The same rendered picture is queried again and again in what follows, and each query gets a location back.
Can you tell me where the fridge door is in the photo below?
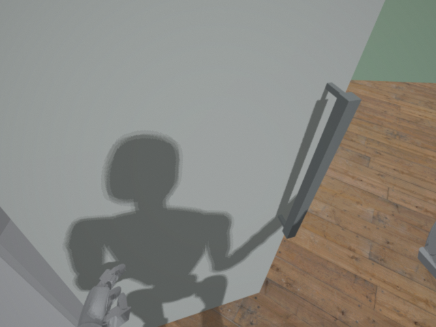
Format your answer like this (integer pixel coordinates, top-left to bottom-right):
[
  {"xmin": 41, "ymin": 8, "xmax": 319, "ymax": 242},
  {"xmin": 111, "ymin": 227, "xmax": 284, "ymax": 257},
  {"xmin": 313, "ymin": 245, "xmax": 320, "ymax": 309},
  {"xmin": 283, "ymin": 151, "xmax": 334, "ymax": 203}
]
[{"xmin": 0, "ymin": 0, "xmax": 385, "ymax": 327}]

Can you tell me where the robot right hand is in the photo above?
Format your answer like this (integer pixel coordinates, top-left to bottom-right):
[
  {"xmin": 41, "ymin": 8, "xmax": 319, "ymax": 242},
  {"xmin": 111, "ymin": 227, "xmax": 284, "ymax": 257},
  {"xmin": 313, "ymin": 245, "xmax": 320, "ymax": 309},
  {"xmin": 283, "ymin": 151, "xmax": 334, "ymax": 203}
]
[{"xmin": 418, "ymin": 222, "xmax": 436, "ymax": 278}]

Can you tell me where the robot left hand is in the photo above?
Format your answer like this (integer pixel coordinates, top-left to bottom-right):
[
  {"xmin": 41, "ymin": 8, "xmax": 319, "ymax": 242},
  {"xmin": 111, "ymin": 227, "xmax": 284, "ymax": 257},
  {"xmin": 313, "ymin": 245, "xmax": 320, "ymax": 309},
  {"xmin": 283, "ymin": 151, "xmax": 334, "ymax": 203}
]
[{"xmin": 78, "ymin": 264, "xmax": 131, "ymax": 327}]

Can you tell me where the handle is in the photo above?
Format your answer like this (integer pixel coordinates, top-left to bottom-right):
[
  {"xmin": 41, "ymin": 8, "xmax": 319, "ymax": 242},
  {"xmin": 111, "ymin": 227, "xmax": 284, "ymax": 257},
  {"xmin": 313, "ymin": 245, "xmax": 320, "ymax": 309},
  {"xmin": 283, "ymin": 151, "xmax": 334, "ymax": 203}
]
[{"xmin": 278, "ymin": 82, "xmax": 361, "ymax": 239}]

